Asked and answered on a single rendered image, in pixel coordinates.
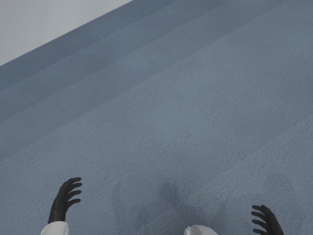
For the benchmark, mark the robot right thigh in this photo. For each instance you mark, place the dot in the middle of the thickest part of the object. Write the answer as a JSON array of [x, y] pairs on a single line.
[[199, 230]]

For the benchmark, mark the left robot forearm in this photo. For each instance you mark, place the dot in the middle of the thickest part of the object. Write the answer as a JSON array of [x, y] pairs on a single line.
[[56, 228]]

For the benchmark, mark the robot right hand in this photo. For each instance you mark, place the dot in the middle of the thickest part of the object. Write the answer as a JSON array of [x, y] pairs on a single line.
[[272, 225]]

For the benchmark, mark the robot left hand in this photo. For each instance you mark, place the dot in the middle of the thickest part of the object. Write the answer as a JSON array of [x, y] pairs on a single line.
[[62, 203]]

